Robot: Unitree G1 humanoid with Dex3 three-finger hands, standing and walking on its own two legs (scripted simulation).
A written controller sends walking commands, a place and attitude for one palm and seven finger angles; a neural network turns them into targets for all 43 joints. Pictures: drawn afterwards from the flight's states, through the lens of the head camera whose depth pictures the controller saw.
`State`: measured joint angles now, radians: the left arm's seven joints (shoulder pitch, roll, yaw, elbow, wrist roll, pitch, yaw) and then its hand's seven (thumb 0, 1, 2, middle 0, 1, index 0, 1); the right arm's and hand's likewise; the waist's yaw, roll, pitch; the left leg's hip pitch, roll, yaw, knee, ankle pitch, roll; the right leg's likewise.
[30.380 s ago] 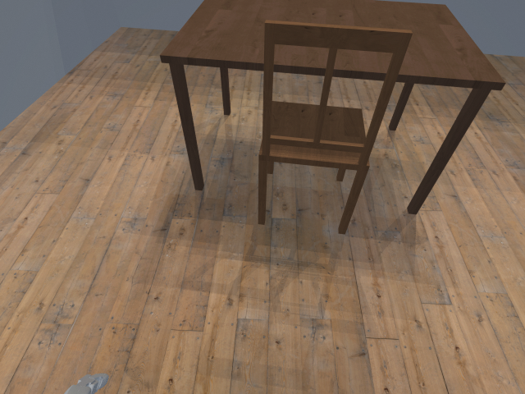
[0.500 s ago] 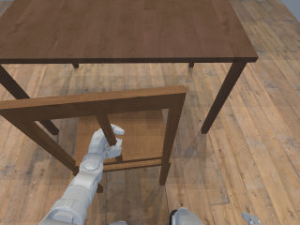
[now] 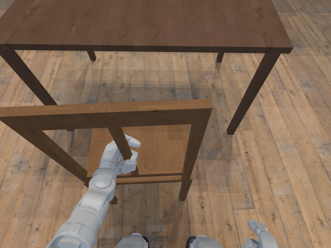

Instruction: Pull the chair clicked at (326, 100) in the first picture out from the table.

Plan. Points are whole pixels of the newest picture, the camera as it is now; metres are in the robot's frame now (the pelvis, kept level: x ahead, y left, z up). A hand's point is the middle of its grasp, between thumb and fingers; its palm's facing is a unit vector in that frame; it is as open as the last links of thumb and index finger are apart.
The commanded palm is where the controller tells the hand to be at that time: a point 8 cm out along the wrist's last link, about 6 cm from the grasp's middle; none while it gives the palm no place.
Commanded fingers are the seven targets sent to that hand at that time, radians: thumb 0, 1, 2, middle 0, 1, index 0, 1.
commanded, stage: step backward, pulling the chair out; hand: left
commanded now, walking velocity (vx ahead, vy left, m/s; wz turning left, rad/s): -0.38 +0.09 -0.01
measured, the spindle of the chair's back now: (126, 154) +0.35 +0.13 -0.07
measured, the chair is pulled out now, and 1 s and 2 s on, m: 0.28 0.51 0.69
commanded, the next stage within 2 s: stop walking, hand still on the chair in 1.18 s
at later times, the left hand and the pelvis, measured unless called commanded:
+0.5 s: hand (122, 200) +0.22 +0.12 -0.06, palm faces -0.08 -0.98 -0.20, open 5.4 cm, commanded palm +0.20 +0.18 -0.06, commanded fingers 0.00 0.90 0.90 -0.50 -1.45 -0.50 -1.45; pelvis -0.11 +0.02 +0.01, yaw -1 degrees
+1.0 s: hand out of the picture +0.09 +0.13 -0.06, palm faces -0.11 -0.98 -0.18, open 5.4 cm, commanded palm +0.08 +0.19 -0.06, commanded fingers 0.00 0.90 0.90 -0.50 -1.45 -0.50 -1.45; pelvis -0.24 +0.03 +0.00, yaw +0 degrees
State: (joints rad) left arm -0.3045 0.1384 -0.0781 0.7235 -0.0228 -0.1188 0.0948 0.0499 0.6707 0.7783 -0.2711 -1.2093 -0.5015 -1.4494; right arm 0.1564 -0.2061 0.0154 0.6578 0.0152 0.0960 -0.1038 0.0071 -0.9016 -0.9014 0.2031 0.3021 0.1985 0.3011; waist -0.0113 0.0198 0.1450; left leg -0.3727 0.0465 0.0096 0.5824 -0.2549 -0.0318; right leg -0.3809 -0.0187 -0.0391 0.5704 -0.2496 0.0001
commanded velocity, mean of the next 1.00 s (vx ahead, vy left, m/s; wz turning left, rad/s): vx -0.38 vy -0.04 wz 0.02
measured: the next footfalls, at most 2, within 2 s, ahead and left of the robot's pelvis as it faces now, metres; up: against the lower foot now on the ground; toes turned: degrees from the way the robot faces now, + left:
right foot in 0.36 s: -0.03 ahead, -0.10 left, +0.00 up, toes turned -3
left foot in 0.60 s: -0.08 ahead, +0.17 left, +0.00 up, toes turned +0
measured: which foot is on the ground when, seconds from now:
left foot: down 0.00-0.42, up 0.44-0.58, down 0.60-0.80, up 0.82-1.00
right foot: down 0.00-0.22, up 0.24-0.34, down 0.36-0.62, up 0.64-0.74, down 0.76-1.00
